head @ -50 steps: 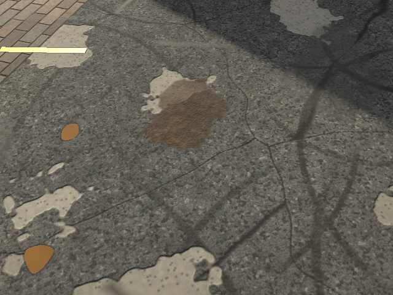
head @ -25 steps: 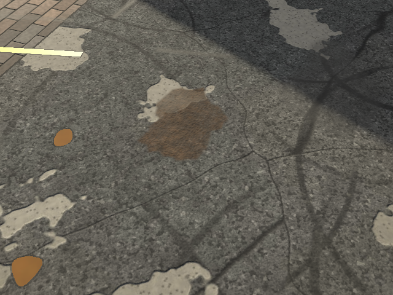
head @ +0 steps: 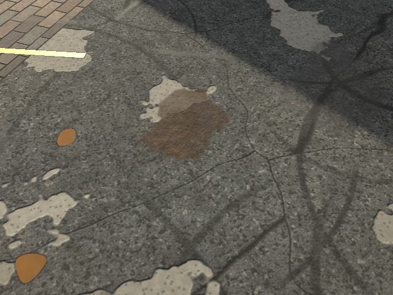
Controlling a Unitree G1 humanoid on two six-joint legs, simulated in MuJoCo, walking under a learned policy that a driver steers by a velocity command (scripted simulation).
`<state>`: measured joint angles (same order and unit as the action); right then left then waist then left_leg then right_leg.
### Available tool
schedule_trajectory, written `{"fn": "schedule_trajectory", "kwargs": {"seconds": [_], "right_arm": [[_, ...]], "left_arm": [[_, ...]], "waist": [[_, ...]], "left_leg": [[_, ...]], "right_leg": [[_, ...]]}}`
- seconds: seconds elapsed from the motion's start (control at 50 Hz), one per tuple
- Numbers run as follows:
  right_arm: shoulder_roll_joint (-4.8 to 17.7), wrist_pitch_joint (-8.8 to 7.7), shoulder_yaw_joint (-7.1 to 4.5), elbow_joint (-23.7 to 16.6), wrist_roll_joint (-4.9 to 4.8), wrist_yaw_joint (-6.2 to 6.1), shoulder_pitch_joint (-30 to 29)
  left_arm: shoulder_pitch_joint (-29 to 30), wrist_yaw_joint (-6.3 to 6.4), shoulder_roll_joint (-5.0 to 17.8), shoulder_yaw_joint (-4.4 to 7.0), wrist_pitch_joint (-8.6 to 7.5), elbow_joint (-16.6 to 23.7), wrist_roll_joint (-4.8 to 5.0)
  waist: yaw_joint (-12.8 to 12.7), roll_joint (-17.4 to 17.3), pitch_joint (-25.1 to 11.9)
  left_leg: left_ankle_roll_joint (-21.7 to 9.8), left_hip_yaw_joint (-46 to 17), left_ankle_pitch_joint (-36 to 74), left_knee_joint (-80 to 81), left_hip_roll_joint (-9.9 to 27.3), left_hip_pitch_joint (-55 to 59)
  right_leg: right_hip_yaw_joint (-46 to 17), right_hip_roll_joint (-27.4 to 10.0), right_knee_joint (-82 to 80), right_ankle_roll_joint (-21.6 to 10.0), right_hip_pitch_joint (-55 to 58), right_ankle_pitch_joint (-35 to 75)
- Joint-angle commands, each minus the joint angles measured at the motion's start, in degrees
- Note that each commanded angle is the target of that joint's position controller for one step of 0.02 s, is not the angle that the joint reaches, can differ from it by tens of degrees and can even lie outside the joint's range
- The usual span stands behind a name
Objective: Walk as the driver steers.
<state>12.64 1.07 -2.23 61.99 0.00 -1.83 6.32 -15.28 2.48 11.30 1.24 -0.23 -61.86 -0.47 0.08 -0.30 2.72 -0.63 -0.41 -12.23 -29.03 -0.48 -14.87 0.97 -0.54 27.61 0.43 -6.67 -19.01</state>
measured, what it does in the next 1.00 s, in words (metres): walks ahead: right foot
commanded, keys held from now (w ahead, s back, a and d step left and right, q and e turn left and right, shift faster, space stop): no key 0.04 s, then w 0.44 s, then q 0.52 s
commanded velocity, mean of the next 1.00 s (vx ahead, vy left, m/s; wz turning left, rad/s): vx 0.21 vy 0.00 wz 0.19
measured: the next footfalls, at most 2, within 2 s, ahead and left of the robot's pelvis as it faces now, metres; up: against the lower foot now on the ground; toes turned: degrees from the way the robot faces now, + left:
right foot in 0.74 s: +0.40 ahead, -0.09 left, +0.00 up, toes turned +6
left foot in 1.18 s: +0.27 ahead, +0.13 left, +0.00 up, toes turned +24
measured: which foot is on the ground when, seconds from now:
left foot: down 0.00-0.74, up 0.76-1.00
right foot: down 0.00-0.32, up 0.34-0.72, down 0.74-1.00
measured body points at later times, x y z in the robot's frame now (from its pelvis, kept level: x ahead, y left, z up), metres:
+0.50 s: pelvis +0.11 +0.04 +0.01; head +0.12 +0.05 +0.46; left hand +0.20 +0.30 -0.13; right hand +0.06 -0.21 -0.14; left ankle +0.05 +0.12 -0.74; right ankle +0.10 -0.11 -0.65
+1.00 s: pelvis +0.25 -0.01 +0.00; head +0.29 +0.00 +0.45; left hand +0.33 +0.29 -0.12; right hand +0.42 -0.26 -0.12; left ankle +0.24 +0.12 -0.68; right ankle +0.36 -0.09 -0.74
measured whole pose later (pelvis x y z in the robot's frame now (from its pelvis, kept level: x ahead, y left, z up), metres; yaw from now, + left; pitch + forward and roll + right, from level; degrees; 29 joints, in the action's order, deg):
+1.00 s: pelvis +0.25 -0.01 +0.00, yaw +14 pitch +1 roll -1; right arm 16.8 2.2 -5.0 48.5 -0.8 -2.9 10.8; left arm -4.5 2.5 14.5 2.8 -2.0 -51.1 -1.4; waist 0.2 -1.4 3.4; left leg 2.8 0.7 -24.7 -58.4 3.0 -30.6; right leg 8.6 -1.5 23.3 -3.1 -19.7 -5.0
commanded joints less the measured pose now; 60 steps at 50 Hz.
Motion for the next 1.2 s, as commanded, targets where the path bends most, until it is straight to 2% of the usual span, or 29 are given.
{"fn": "schedule_trajectory", "kwargs": {"seconds": [0.02,0.06,0.12,0.16,0.2,0.22,0.28,0.3,0.32,0.34,0.36,0.38,0.4,0.46,0.54,0.58,0.66,0.72,0.74,0.76,0.78,0.8,0.82,0.88,0.98,1.14,1.16,1.18,1.2], "right_arm": [[6.00,-0.48,-0.88,-1.68,-0.01,-0.24,-0.83],[5.51,-0.41,-0.76,-0.87,-0.04,-0.29,0.45],[6.40,-0.83,-1.25,-1.02,-0.57,-0.34,0.69],[4.92,-2.55,-1.06,-2.38,-0.82,0.23,-1.39],[3.39,-4.27,-0.86,-3.62,-1.32,1.24,-3.16],[3.75,-4.86,-1.00,-3.77,-1.58,1.66,-2.69],[3.57,-5.99,-1.42,-1.22,-2.27,2.20,5.42],[5.00,-5.93,-2.28,1.10,-1.89,2.10,11.01],[8.97,-6.09,-3.62,2.74,-1.49,1.93,19.05],[14.58,-6.39,-4.73,3.73,-1.53,2.47,26.73],[10.13,-7.30,-2.86,3.21,-0.61,2.71,23.70],[7.31,-7.96,-1.88,1.62,-0.55,2.77,19.13],[6.02,-8.25,-1.28,0.40,-0.41,3.05,16.15],[3.89,-7.45,0.01,-0.23,0.03,3.06,15.81],[6.77,-6.07,0.21,-0.89,0.38,1.22,17.21],[8.37,-5.30,-0.12,-1.49,0.58,0.54,17.32],[9.85,-4.54,-1.34,-2.27,-1.06,-0.02,17.40],[8.78,-4.17,-1.83,-4.80,-1.25,-0.19,12.94],[6.31,-4.21,-1.09,-7.27,-0.33,0.03,12.55],[-0.54,-4.10,0.43,-7.07,0.63,0.03,21.37],[2.68,-3.98,-0.30,-5.97,-0.71,0.19,27.77],[6.15,-3.08,-1.44,-6.90,-2.26,-0.04,23.69],[7.46,-1.81,-2.00,-7.98,-2.08,-0.59,17.69],[6.61,1.13,-3.15,-10.42,-1.14,-1.68,15.62],[5.80,1.36,-3.09,-15.49,-0.68,-1.00,10.70],[8.49,2.12,-4.11,-18.03,-0.55,1.77,9.75],[10.08,2.17,-4.84,-17.49,-0.24,1.57,11.81],[15.49,2.16,-6.21,-18.24,-0.17,0.61,13.04],[20.53,1.42,-6.56,-20.79,1.07,0.26,11.04]], "left_arm": [[-3.10,0.18,5.34,0.71,-0.52,0.52,0.01],[-4.73,0.23,4.84,0.59,-0.52,-0.40,0.13],[-5.06,0.65,6.92,1.31,-0.54,0.51,0.89],[-8.36,0.54,8.62,1.95,-1.65,0.21,1.54],[-9.10,0.25,11.58,3.19,-2.68,-0.07,1.90],[-7.95,0.08,10.86,3.11,-3.04,0.62,1.73],[-2.83,-0.82,9.48,2.75,-3.41,2.48,2.37],[-1.85,-1.02,9.51,2.73,-3.52,3.26,2.19],[0.12,-1.20,7.64,2.13,-4.02,4.63,2.05],[0.11,-0.96,4.30,1.34,-5.12,6.91,1.82],[1.38,-1.17,5.85,1.81,-5.94,7.52,2.79],[1.52,-1.74,6.12,1.91,-6.44,7.57,3.70],[1.55,-2.04,6.12,1.99,-6.78,7.22,3.47],[3.03,-2.58,7.16,3.21,-6.30,7.39,2.27],[11.33,-2.56,3.96,2.32,-5.39,11.11,1.36],[15.80,-2.65,3.19,1.69,-5.34,12.72,1.35],[17.35,-2.48,7.14,2.41,-4.49,14.74,1.84],[5.18,-1.72,12.43,4.62,-4.88,11.62,0.76],[-1.17,-1.15,15.98,5.34,-4.98,11.06,-0.62],[-1.04,-1.06,17.72,4.85,-4.18,11.90,-1.74],[0.53,-1.57,15.56,3.95,-3.57,13.88,-1.71],[6.79,-1.65,12.98,3.62,-3.24,15.41,-0.24],[11.21,-1.39,9.43,2.66,-2.91,16.26,0.68],[15.09,-1.02,8.94,2.36,-2.42,15.28,-1.21],[13.77,0.70,12.12,3.53,-2.45,14.26,-0.83],[13.83,0.45,14.51,4.50,-0.05,14.27,1.63],[11.10,0.19,12.65,4.21,0.42,13.21,1.76],[9.34,-0.50,9.33,3.56,0.79,13.39,0.63],[13.57,-0.25,9.13,3.63,0.33,16.91,-0.67]], "waist": [[0.06,0.17,-0.23],[-0.04,0.32,-1.32],[-0.62,2.01,3.26],[-2.18,5.18,5.81],[-2.48,11.01,7.70],[-1.71,9.95,8.17],[3.39,8.00,7.14],[5.11,5.95,4.49],[8.09,-3.51,1.33],[9.50,-18.11,-3.64],[6.85,-11.51,-2.31],[4.55,-7.05,1.22],[3.13,-4.01,1.64],[1.57,-4.21,1.89],[1.52,-2.37,3.95],[2.30,-4.38,3.44],[0.80,-6.94,0.80],[-5.66,-5.52,-6.44],[-7.07,0.13,-14.40],[-1.90,15.40,-23.14],[-0.75,16.05,-29.02],[0.13,11.08,-22.40],[-0.07,5.78,-13.78],[2.38,7.89,-5.89],[1.69,6.42,-7.81],[3.36,5.24,-7.89],[3.60,2.08,-7.19],[2.16,-11.82,-4.91],[1.60,-18.65,-2.94]], "left_leg": [[-1.80,-2.43,5.27,4.56,2.22,4.80],[-1.88,-1.79,-1.50,4.64,1.47,4.97],[-2.88,-0.30,-24.46,1.69,-0.56,-2.68],[-2.52,1.05,-21.12,-3.63,-0.86,-8.51],[-2.25,3.23,-10.71,-14.77,0.28,-13.41],[-3.11,2.39,-11.66,-16.39,1.61,-14.53],[-4.42,5.09,-9.43,-0.90,-0.01,1.20],[-3.92,4.66,-5.05,0.57,-1.23,10.34],[-7.09,-9.23,-8.71,7.01,6.50,19.30],[-15.22,-34.60,-12.56,17.08,19.52,27.95],[-17.16,-41.20,-13.81,18.76,23.24,25.94],[-15.61,-34.81,-11.19,17.93,22.17,23.41],[-13.51,-27.66,-8.10,18.19,19.43,21.46],[-9.58,-13.16,8.42,19.46,13.59,17.33],[-10.01,-6.94,29.20,19.21,11.34,11.38],[-8.75,-3.92,33.98,17.56,8.81,7.11],[-6.89,-6.98,35.40,12.24,10.15,8.97],[-3.28,-7.47,37.49,-1.68,7.24,9.72],[-1.07,-5.91,21.26,-14.94,2.99,1.38],[1.70,-2.78,-28.73,-34.33,-6.16,-12.20],[2.32,-9.19,-32.72,-45.56,-4.84,-13.03],[3.20,-5.48,-26.85,-48.65,-1.41,-18.54],[3.98,-2.75,-22.29,-46.68,1.54,-20.15],[4.54,-1.13,-15.53,-41.30,3.46,-11.83],[3.21,-0.35,-10.64,-28.23,5.52,-11.00],[-2.10,5.29,-2.94,-4.57,2.31,2.20],[-4.24,2.83,0.00,1.33,1.91,6.37],[-9.22,-14.17,11.33,9.90,13.12,10.85],[-19.38,-31.28,17.49,12.65,23.19,8.70]], "right_leg": [[-1.03,-1.20,-6.27,-0.75,-7.51,4.33],[-0.59,-0.78,-6.64,-1.07,-7.22,-1.25],[-3.82,-2.19,-7.65,-4.76,-10.71,-21.89],[-12.06,-7.71,-11.78,-8.39,-8.96,-27.16],[-24.13,-17.30,-18.12,-13.23,-6.43,-27.71],[-25.05,-18.48,-18.58,-13.72,-6.30,-25.17],[-14.41,-12.25,-12.11,-9.10,-11.92,-14.27],[-10.22,-8.84,-6.42,-7.61,-15.52,-5.86],[-2.76,-3.13,10.57,-4.41,-22.61,4.89],[1.47,3.31,30.48,-1.33,-33.69,-6.39],[-5.59,1.39,42.27,-2.32,-38.92,-11.90],[-7.16,-1.48,46.51,-4.04,-42.13,-7.57],[-6.54,-3.87,45.69,-5.17,-41.97,-2.03],[-3.52,-6.70,37.01,-4.74,-37.14,6.40],[0.20,-4.34,21.80,-0.53,-33.38,10.49],[2.11,-1.10,11.73,0.45,-26.08,15.13],[-1.07,0.87,4.08,-0.40,-19.11,19.54],[-1.88,0.98,-2.38,-3.75,-3.54,25.71],[-9.10,-8.19,0.74,-6.88,11.58,42.05],[-24.31,-23.93,3.86,-14.93,25.31,66.18],[-32.56,-27.14,-1.07,-19.96,22.91,59.66],[-28.77,-25.34,-5.89,-19.75,15.57,37.19],[-20.98,-20.42,-8.68,-16.05,6.49,23.62],[-7.94,-13.95,-13.49,-12.42,-12.58,13.90],[-5.39,-17.88,-15.89,-16.08,-10.06,15.25],[2.42,-17.34,-9.47,-9.47,-8.60,7.23],[5.00,-14.77,-3.14,-5.88,-11.66,3.53],[11.53,-7.91,13.52,0.12,-22.42,-6.33],[6.43,0.36,26.50,3.34,-34.76,-19.44]]}}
